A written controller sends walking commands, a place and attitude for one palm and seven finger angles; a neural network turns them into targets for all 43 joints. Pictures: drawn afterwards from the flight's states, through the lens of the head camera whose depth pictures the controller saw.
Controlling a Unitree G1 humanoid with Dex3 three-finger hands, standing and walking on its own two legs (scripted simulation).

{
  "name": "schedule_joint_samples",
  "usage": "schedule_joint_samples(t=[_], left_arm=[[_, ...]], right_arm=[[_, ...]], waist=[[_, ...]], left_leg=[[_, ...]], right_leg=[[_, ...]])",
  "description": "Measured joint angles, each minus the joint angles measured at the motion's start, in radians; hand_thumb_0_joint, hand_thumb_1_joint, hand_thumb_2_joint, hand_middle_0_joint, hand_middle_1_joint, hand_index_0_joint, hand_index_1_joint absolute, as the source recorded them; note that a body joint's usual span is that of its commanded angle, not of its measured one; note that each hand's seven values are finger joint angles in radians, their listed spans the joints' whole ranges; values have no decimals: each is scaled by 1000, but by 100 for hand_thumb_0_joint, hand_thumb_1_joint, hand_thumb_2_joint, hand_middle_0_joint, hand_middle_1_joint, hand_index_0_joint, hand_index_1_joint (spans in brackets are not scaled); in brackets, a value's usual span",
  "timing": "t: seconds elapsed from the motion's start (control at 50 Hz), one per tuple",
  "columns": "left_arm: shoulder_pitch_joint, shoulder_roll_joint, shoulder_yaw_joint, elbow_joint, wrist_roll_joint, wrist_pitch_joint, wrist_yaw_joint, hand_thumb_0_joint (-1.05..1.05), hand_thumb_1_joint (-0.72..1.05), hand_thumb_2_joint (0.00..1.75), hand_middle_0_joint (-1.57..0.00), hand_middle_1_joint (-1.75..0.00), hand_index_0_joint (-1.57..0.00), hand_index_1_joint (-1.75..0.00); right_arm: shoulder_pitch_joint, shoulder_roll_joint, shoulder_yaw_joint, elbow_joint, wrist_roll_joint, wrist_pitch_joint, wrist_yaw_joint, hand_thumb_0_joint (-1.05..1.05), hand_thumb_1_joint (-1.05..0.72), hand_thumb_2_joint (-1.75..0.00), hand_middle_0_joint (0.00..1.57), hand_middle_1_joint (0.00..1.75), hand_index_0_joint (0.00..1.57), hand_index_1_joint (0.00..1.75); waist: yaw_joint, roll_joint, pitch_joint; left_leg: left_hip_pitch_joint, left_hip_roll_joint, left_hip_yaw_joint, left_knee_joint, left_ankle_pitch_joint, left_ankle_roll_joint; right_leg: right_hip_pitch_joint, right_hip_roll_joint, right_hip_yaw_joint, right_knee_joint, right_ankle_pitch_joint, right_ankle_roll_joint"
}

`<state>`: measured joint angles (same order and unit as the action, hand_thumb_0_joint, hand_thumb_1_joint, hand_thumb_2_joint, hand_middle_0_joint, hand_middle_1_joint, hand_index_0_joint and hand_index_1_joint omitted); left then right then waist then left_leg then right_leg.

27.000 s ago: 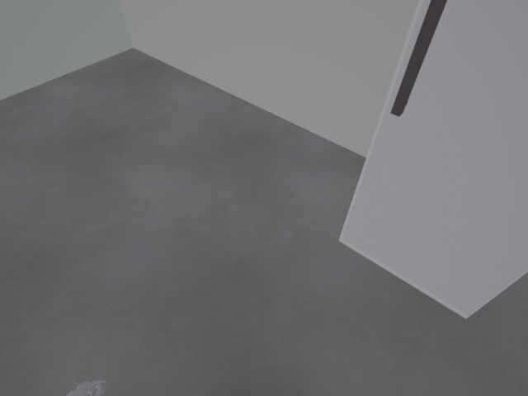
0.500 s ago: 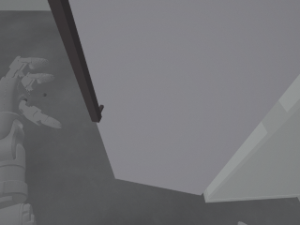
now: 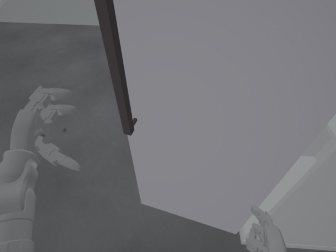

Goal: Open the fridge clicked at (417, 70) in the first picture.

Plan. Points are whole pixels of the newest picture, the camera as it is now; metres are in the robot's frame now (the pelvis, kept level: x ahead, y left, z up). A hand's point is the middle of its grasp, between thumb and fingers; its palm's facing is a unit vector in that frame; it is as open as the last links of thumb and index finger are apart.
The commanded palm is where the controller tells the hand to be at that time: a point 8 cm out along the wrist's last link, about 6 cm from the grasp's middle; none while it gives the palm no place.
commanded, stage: draw the hand back to the body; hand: left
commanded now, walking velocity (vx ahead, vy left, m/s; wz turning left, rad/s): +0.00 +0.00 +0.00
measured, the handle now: (122, 74) +0.46 +0.17 +0.20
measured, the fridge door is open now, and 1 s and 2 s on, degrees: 76 76 76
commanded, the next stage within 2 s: step back with the hand held close in 1.70 s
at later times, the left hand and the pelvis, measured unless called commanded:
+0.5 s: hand (55, 140) +0.27 +0.26 +0.17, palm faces -0.01 -1.00 -0.05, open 14.7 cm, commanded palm +0.23 +0.30 +0.18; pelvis +0.01 -0.01 +0.00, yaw -1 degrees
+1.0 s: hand (40, 152) +0.24 +0.28 +0.17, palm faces +0.47 -0.83 -0.31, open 12.0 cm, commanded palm +0.18 +0.31 +0.18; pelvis +0.02 +0.00 +0.01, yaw +0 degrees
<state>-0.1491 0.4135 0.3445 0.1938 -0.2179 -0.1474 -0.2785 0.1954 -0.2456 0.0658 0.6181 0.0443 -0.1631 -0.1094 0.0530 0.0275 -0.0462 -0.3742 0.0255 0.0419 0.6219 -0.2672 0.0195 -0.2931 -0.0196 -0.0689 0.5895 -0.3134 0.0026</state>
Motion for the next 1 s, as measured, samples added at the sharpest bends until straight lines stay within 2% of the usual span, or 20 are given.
schedule_joint_samples(t=[0.14, 0.16, 0.22, 0.26, 0.3, 0.42, 0.54, 0.64, 0.66, 0.7, 0.74, 0.8, 0.88, 1.0], left_arm=[[45, 4, 21, -37, -14, 1, -9, -2, -55, 20, -26, -116, -25, -115], [36, 6, 25, -21, -41, 16, -30, -2, -55, 20, -26, -116, -25, -115], [6, 25, 46, 38, -109, 137, -132, -2, -55, 20, -26, -116, -25, -115], [6, 54, 58, 61, -128, 214, -192, -2, -55, 20, -26, -115, -25, -115], [18, 78, 69, 58, -138, 250, -223, -2, -55, 20, -26, -115, -25, -115], [85, 80, 124, -6, -185, 240, -249, -2, -55, 20, -26, -115, -25, -115], [173, 48, 118, -103, -172, 278, -230, -2, -55, 20, -26, -115, -25, -115], [223, 23, 100, -192, -169, 268, -208, -2, -52, 21, -25, -114, -25, -113], [231, 23, 87, -219, -128, 252, -160, -2, -50, 22, -26, -113, -25, -112], [255, 16, 64, -270, -52, 201, -10, -2, -46, 24, -26, -110, -25, -109], [288, -9, 53, -313, 0, 161, 120, -2, -41, 26, -26, -107, -25, -106], [341, -51, 32, -371, 57, 124, 250, -1, -33, 30, -25, -102, -24, -101], [395, -78, -2, -416, 103, 98, 337, -1, -20, 37, -25, -95, -24, -94], [439, -76, -18, -460, 132, 87, 381, -1, 1, 47, -24, -82, -23, -82]], right_arm=[[16, -5, 1, 16, 0, -14, -8, 1, -90, -90, 20, 30, 21, 30], [18, -8, 4, 23, 7, -16, -12, 1, -90, -90, 20, 30, 21, 30], [30, -19, 16, 37, 28, -21, -33, 1, -90, -90, 20, 30, 21, 30], [37, -27, 21, 32, 34, -26, -37, 1, -90, -90, 20, 30, 21, 30], [44, -33, 19, 17, 36, -36, -32, 1, -90, -90, 20, 30, 21, 30], [55, -43, 5, -13, 38, -65, -2, 1, -91, -90, 20, 30, 20, 30], [50, -49, -3, -27, 39, -76, 4, 1, -91, -90, 20, 30, 20, 30], [37, -37, 2, -20, 33, -97, -8, 1, -91, -90, 20, 30, 20, 30], [33, -33, 1, -15, 20, -101, -6, 1, -91, -90, 20, 30, 20, 30], [17, -22, 2, -2, -3, -101, 1, 1, -91, -90, 20, 30, 20, 30], [1, -10, 1, 9, -15, -90, 8, 1, -91, -90, 20, 30, 20, 30], [-7, 2, -3, 23, -28, -70, 12, 1, -90, -90, 20, 30, 20, 30], [-3, 14, -7, 49, -39, -43, 11, 1, -90, -90, 20, 30, 21, 30], [3, 24, -10, 70, -47, -10, 13, 1, -90, -90, 20, 30, 21, 30]], waist=[[1, 3, 10], [0, 5, 13], [-4, 13, 15], [-13, 18, 10], [-21, 24, 7], [-22, 27, -10], [-9, 26, -10], [4, 21, -1], [7, 20, 3], [7, 16, 14], [9, 12, 28], [17, 9, 45], [28, 8, 57], [30, 12, 63]], left_leg=[[14, 8, -7, -7, 3, -11], [19, 9, -10, -9, 4, -12], [47, 9, -15, -32, 11, -15], [63, 10, -14, -46, 15, -16], [75, 12, -12, -55, 16, -18], [85, 17, 2, -58, 9, -20], [85, 14, 2, -45, 0, -16], [96, 9, -6, -43, -2, -13], [98, 10, -9, -44, -2, -12], [102, 9, -11, -53, 4, -13], [109, 7, -8, -70, 14, -12], [125, 1, 0, -95, 25, -7], [153, -11, 8, -123, 32, 0], [199, -23, 18, -156, 34, 6]], right_leg=[[14, 9, -6, -4, -2, -10], [19, 10, -9, -7, -1, -11], [51, 13, -14, -33, 6, -14], [66, 14, -13, -47, 11, -15], [77, 16, -11, -55, 12, -16], [77, 20, 4, -53, 8, -15], [80, 17, 4, -43, 0, -11], [100, 13, -4, -51, 0, -9], [105, 14, -7, -57, 2, -9], [113, 14, -9, -72, 11, -8], [118, 13, -6, -88, 21, -7], [128, 7, 1, -105, 31, -2], [149, -4, 7, -122, 34, 5], [188, -15, 16, -144, 34, 12]])
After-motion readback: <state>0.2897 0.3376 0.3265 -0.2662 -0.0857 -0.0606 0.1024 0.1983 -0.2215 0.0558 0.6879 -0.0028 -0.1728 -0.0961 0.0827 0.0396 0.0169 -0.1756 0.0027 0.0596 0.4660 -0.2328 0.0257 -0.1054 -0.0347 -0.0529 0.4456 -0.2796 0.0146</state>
